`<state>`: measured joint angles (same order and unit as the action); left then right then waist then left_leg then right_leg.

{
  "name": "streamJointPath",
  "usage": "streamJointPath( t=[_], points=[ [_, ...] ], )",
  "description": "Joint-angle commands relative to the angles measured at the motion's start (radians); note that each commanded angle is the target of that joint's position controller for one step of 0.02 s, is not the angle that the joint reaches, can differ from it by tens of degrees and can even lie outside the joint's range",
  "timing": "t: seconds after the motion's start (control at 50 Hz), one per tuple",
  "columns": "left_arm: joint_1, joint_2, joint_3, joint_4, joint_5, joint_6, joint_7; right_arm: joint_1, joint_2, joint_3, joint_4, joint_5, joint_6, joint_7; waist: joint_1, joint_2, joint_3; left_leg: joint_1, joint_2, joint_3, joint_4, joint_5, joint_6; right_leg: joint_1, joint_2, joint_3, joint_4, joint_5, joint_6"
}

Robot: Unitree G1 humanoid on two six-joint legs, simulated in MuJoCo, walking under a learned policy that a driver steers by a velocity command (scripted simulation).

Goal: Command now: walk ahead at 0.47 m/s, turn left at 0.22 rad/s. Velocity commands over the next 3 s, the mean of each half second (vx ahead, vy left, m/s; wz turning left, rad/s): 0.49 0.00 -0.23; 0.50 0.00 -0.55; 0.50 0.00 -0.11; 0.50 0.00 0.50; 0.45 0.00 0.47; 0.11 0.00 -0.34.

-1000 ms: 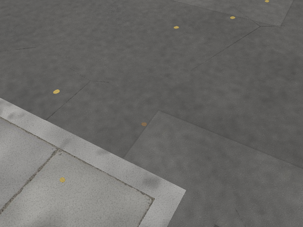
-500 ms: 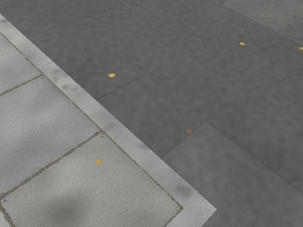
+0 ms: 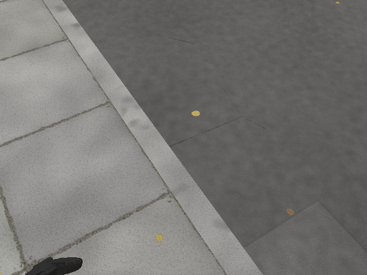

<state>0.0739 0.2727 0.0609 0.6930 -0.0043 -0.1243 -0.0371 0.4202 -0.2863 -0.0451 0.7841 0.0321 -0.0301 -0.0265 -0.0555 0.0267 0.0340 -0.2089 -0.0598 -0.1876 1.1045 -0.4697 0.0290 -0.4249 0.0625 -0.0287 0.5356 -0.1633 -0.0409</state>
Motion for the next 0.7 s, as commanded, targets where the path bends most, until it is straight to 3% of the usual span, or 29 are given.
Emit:
streamJointPath(
  t=[0.02,0.04,0.06,0.1,0.14,0.18,0.24,0.3,0.34,0.36,0.38,0.4,0.42,0.44,0.46,0.48,0.5,0.58,0.7],
  points=[
    [0.169,0.104,0.032,0.009,0.004,0.011,0.011,-0.118,-0.137,-0.027,-0.123,-0.011,-0.043,0.007,0.105,-0.051,-0.062,-0.476,0.109,0.036,0.176,0.100,-0.009,0.430,-0.335,0.450,-0.283,-0.025,-0.203],
    [0.157,0.092,0.024,0.013,0.014,0.009,0.013,-0.127,-0.127,-0.029,-0.131,-0.021,-0.044,0.012,0.073,-0.071,-0.048,-0.433,0.141,0.050,0.127,0.131,-0.005,0.357,-0.297,0.397,-0.310,0.044,-0.198],
    [0.155,0.089,0.021,0.018,0.013,0.008,0.013,-0.114,-0.103,-0.024,-0.130,-0.021,-0.045,0.017,0.054,-0.095,-0.045,-0.404,0.150,0.062,0.089,0.142,-0.007,0.320,-0.278,0.374,-0.334,0.084,-0.204],
    [0.168,0.099,0.021,0.032,-0.007,0.004,0.015,-0.113,-0.061,-0.011,-0.134,-0.030,-0.046,0.021,0.037,-0.111,-0.035,-0.396,0.162,0.094,-0.012,0.137,-0.024,0.275,-0.265,0.334,-0.369,0.143,-0.228],
    [0.178,0.135,0.030,0.040,-0.018,0.008,0.024,-0.192,-0.038,0.004,-0.167,-0.044,-0.053,0.023,0.048,-0.099,-0.002,-0.401,0.164,0.121,-0.169,0.183,-0.050,0.229,-0.254,0.290,-0.396,0.174,-0.236],
    [0.189,0.157,0.036,0.044,-0.022,0.018,0.031,-0.272,-0.025,0.015,-0.185,-0.043,-0.065,0.031,0.071,-0.092,0.008,-0.339,0.142,0.136,-0.341,0.323,-0.063,0.187,-0.215,0.235,-0.395,0.167,-0.208],
    [0.258,0.185,0.043,0.062,-0.031,0.033,0.035,-0.368,-0.046,0.011,-0.206,-0.029,-0.076,0.044,0.107,-0.093,0.000,-0.248,0.094,0.140,-0.497,0.483,-0.078,0.189,-0.214,0.237,-0.362,0.155,-0.174],
    [0.295,0.192,0.045,0.070,-0.035,0.047,0.040,-0.395,-0.091,-0.008,-0.222,-0.019,-0.084,0.047,0.097,-0.108,-0.011,-0.181,0.083,0.116,-0.584,0.467,-0.059,0.246,-0.247,0.305,-0.295,0.077,-0.134],
    [0.293,0.182,0.041,0.069,-0.028,0.057,0.042,-0.318,-0.121,-0.028,-0.203,-0.018,-0.088,0.042,0.041,-0.112,-0.041,-0.040,0.077,0.133,-0.636,0.415,-0.025,0.237,-0.228,0.308,-0.192,0.099,-0.098],
    [0.295,0.148,0.028,0.064,-0.019,0.057,0.041,-0.217,-0.157,-0.048,-0.184,-0.024,-0.089,0.034,-0.012,-0.097,-0.102,0.118,0.109,0.119,-0.650,0.392,0.007,0.192,-0.170,0.275,-0.043,0.130,-0.066],
    [0.292,0.074,0.001,0.032,0.007,0.054,0.039,-0.053,-0.228,-0.067,-0.173,-0.042,-0.086,0.022,-0.077,0.029,-0.258,0.363,0.304,-0.067,-0.635,0.344,0.074,0.051,-0.096,0.204,0.267,-0.064,-0.024],
    [0.419,0.010,-0.018,-0.003,-0.026,0.043,0.041,-0.006,-0.290,-0.081,-0.148,-0.053,-0.069,0.030,-0.014,0.335,-0.369,0.562,0.503,-0.496,-0.753,0.126,0.216,-0.241,-0.006,0.117,0.572,-0.436,0.018],
    [0.392,0.115,0.005,0.021,-0.049,0.046,0.046,-0.029,-0.189,-0.060,-0.150,-0.044,-0.068,0.036,-0.033,0.216,-0.286,0.497,0.476,-0.542,-0.806,-0.021,0.213,-0.344,-0.063,0.173,0.708,-0.400,0.027],
    [0.309,0.156,0.019,0.009,-0.050,0.053,0.045,-0.074,-0.132,-0.044,-0.152,-0.036,-0.067,0.035,-0.037,0.136,-0.172,0.399,0.439,-0.373,-0.809,0.029,0.178,-0.374,-0.097,0.165,0.737,-0.306,0.026],
    [0.272,0.148,0.020,0.006,-0.039,0.059,0.047,-0.130,-0.104,-0.034,-0.152,-0.040,-0.068,0.037,-0.012,0.080,-0.121,0.298,0.394,-0.252,-0.824,0.159,0.161,-0.338,-0.130,0.148,0.722,-0.232,0.033],
    [0.246,0.137,0.023,-0.003,-0.028,0.065,0.044,-0.169,-0.078,-0.028,-0.145,-0.043,-0.067,0.038,0.009,0.081,-0.072,0.222,0.356,-0.163,-0.850,0.252,0.155,-0.320,-0.152,0.147,0.680,-0.187,0.038],
    [0.243,0.121,0.024,-0.009,-0.028,0.074,0.038,-0.191,-0.073,-0.027,-0.139,-0.049,-0.071,0.036,0.031,0.100,-0.048,0.161,0.335,-0.090,-0.879,0.313,0.147,-0.278,-0.173,0.145,0.655,-0.156,0.042],
    [0.186,0.068,0.012,-0.049,-0.020,0.099,0.028,-0.195,-0.103,-0.046,-0.104,-0.039,-0.090,0.030,0.048,0.055,-0.008,0.108,0.338,0.064,-0.948,0.483,0.172,-0.281,-0.186,0.128,0.547,-0.075,0.063],
    [0.020,0.050,-0.006,-0.104,-0.017,0.087,-0.008,-0.165,-0.166,-0.065,-0.060,-0.030,-0.076,0.018,0.000,0.021,0.031,0.143,0.317,0.259,-0.962,0.531,0.138,-0.228,-0.166,0.056,0.220,0.166,0.044]
  ],
)
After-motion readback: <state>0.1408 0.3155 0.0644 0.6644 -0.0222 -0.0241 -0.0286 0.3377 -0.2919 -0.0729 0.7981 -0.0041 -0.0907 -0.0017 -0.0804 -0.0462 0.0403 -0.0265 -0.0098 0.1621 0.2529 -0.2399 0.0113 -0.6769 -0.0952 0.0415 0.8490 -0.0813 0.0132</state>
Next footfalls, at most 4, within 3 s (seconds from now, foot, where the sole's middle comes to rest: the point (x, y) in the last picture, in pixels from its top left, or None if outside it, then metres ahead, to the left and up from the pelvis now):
0.38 left None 0.38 0.14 -0.76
0.86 right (233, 238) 0.57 -0.20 -0.76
1.40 left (218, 157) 0.93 -0.18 -0.76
1.88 right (277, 126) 1.10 -0.48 -0.76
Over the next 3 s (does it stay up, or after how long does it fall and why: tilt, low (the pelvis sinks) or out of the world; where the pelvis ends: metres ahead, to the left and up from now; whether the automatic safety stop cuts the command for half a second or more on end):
stays up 1.40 -0.36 0.01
